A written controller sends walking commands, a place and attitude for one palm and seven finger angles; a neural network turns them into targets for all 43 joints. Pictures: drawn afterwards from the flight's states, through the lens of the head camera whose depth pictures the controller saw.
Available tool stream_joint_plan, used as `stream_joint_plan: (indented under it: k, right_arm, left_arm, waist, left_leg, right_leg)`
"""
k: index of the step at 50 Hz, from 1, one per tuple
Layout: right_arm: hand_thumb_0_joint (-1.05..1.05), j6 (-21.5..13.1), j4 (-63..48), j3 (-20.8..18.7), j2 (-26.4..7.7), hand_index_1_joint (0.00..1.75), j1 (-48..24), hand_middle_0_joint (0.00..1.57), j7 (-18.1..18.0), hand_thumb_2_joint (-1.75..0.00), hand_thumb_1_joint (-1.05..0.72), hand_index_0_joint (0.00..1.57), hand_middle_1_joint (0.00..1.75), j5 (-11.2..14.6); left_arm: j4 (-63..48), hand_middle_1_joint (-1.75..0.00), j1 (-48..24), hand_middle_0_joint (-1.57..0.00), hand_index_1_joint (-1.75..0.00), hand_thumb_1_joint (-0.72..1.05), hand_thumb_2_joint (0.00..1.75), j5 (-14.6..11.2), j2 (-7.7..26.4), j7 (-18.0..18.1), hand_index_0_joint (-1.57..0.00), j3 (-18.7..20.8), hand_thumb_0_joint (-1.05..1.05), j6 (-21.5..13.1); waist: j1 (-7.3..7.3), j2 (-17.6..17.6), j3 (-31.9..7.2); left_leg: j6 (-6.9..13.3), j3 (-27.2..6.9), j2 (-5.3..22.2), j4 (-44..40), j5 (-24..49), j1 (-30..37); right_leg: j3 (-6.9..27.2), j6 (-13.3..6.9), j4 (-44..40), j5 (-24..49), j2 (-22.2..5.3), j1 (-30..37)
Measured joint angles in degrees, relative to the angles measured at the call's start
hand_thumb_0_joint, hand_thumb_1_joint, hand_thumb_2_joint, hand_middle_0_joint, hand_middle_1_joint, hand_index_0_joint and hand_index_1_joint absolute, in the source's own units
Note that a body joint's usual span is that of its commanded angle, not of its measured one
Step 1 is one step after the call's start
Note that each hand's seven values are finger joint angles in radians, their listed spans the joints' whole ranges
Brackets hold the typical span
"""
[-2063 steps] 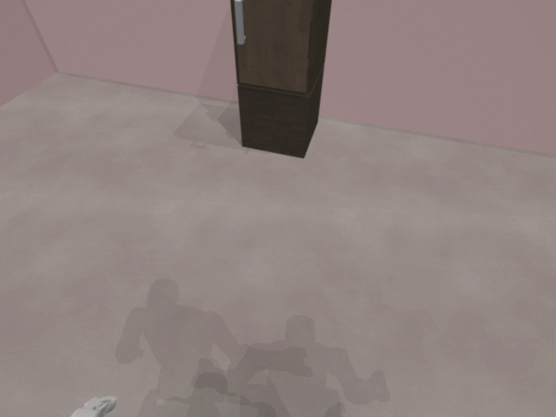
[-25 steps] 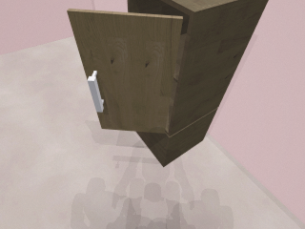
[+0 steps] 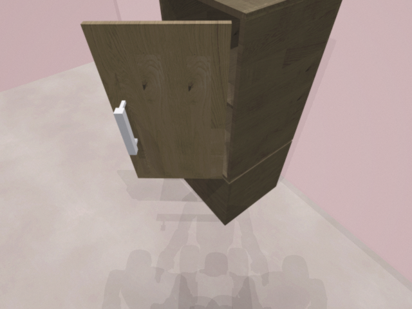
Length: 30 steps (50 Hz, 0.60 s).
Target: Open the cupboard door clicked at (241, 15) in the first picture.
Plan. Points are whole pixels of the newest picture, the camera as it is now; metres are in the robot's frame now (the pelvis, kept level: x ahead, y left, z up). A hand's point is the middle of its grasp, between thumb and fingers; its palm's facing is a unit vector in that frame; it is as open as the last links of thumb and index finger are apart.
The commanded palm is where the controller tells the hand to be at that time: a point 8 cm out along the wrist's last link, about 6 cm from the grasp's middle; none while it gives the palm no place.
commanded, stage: look again from close up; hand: left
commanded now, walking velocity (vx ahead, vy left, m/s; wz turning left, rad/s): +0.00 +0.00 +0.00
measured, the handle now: (128, 128) +0.61 +0.28 -0.04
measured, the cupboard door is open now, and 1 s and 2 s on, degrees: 51 51 51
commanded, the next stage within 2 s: shuffle to correct the standing spot in 0.08 s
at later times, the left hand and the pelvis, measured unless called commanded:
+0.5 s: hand out of the picture +0.01 +0.18 -0.19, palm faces +0.05 -0.98 -0.18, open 7.4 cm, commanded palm none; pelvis +0.04 +0.00 -0.01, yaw +0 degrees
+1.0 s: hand out of the picture +0.10 +0.22 -0.16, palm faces +0.07 -0.96 -0.26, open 7.3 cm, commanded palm none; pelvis +0.09 +0.02 +0.01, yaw +1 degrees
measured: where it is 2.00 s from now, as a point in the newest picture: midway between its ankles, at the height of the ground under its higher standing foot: outside the picture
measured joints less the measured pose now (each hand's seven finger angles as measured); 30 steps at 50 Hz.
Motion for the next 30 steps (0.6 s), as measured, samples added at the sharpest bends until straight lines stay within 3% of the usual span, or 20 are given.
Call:
stream_joint_plan:
  k: [15, 20, 24, 27, 30]
  right_arm:
    - [0.01, 0.0, 2.8, 0.2, 0.7, 0.3, 1.0, 0.2, 0.2, -0.9, -0.91, 0.2, 0.3, -0.1]
    - [0.01, 0.6, 2.6, -0.3, 0.2, 0.3, 2.5, 0.2, 0.5, -0.9, -0.91, 0.2, 0.3, -0.3]
    - [0.01, 0.0, 2.3, -0.4, 0.4, 0.3, 3.3, 0.2, 0.5, -0.9, -0.91, 0.2, 0.3, -0.3]
    - [0.01, -1.2, 1.3, -0.3, 0.7, 0.3, 3.6, 0.2, 0.0, -0.9, -0.91, 0.2, 0.3, -0.5]
    - [0.01, -1.8, 0.4, -0.2, 1.3, 0.3, 4.1, 0.2, -0.5, -0.9, -0.91, 0.2, 0.3, -0.7]
  left_arm:
    - [0.9, -0.3, 0.6, -0.2, -0.3, 0.91, 0.89, 0.2, -1.5, -0.6, -0.2, -0.2, 0.01, -0.3]
    - [0.6, -0.3, 2.4, -0.2, -0.3, 0.9, 0.89, 0.4, -2.0, -0.9, -0.2, 0.6, 0.01, -0.3]
    - [0.8, -0.3, 3.8, -0.2, -0.3, 0.9, 0.89, 0.6, -1.4, -0.8, -0.2, 1.6, 0.01, 0.0]
    - [1.2, -0.3, 3.8, -0.2, -0.3, 0.9, 0.89, 0.7, -0.8, -0.6, -0.2, 2.0, 0.01, 0.8]
    - [1.0, -0.3, 2.1, -0.2, -0.3, 0.91, 0.89, 0.6, -0.5, -0.5, -0.2, 2.2, 0.01, 1.2]
  waist:
    - [0.29, -1.3, -0.1]
    - [0.72, -1.2, -0.9]
    - [1.19, -3.0, -0.8]
    - [1.24, -3.5, -0.3]
    - [0.29, -2.7, 0.8]
  left_leg:
    - [-1.4, -0.6, 1.4, 0.0, -0.2, 0.2]
    - [-1.2, -1.3, 1.6, 3.7, -3.3, -0.9]
    - [-0.5, -0.4, 0.3, 4.1, -4.9, 0.1]
    - [0.5, 0.8, -0.1, 4.2, -6.1, 0.8]
    - [0.9, 1.3, -0.1, 2.3, -5.8, 2.2]
  right_leg:
    - [-0.6, -1.5, 0.0, -0.5, 1.4, 0.2]
    - [-1.3, -1.4, 1.3, -2.5, 1.5, 0.6]
    - [-0.4, -0.7, 2.9, -4.5, 0.1, 0.8]
    - [-0.9, -2.8, 11.3, -10.1, -0.1, -2.6]
    - [-2.7, -4.1, 21.5, -14.8, 0.5, -7.8]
